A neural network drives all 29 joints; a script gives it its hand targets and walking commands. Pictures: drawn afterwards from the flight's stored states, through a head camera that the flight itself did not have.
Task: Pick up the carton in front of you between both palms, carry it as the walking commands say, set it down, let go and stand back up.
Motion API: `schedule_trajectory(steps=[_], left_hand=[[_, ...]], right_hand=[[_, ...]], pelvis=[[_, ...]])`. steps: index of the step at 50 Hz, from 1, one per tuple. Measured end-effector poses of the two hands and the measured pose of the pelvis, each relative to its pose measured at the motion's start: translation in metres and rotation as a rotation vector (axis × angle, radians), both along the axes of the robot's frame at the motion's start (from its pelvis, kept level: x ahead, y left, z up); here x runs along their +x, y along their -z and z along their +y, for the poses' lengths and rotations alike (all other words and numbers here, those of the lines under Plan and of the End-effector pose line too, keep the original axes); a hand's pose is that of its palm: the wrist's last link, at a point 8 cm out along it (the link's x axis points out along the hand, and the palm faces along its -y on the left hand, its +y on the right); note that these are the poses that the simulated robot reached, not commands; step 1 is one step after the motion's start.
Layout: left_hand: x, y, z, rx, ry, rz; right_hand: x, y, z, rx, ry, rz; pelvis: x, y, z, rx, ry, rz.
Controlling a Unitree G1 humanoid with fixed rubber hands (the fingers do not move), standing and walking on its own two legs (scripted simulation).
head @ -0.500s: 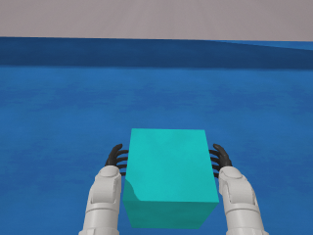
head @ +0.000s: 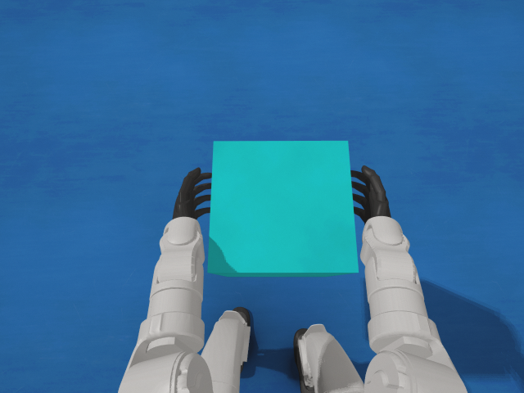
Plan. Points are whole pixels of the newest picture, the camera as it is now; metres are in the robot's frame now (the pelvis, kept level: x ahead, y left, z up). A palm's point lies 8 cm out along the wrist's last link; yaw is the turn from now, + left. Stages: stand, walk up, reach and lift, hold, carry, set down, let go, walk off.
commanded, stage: set down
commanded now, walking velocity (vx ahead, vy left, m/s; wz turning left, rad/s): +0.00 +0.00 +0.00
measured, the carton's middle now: (278, 219) +0.39 +0.01 -0.15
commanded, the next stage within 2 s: none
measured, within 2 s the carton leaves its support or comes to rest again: rests again in 1.88 s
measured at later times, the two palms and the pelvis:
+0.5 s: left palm (191, 210) +0.42 +0.18 -0.22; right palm (336, 211) +0.43 -0.11 -0.21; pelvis -0.01 -0.01 -0.13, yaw -2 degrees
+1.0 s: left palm (194, 216) +0.45 +0.21 -0.37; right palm (310, 214) +0.46 -0.09 -0.36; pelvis -0.04 +0.00 -0.25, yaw -5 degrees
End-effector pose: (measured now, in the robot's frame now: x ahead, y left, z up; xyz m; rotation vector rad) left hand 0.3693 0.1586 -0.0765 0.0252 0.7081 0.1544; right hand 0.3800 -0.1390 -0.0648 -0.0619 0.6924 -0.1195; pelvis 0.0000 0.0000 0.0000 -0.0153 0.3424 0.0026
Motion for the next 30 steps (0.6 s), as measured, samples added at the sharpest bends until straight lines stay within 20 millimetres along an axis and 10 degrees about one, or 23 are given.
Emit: schedule_trajectory(steps=[30], left_hand=[[0.058,0.175,0.032,-0.022,-0.017,-0.025]], right_hand=[[0.055,0.178,0.031,0.058,0.037,-0.022]], pelvis=[[-0.017,0.154,-0.005,-0.027,0.028,0.424]])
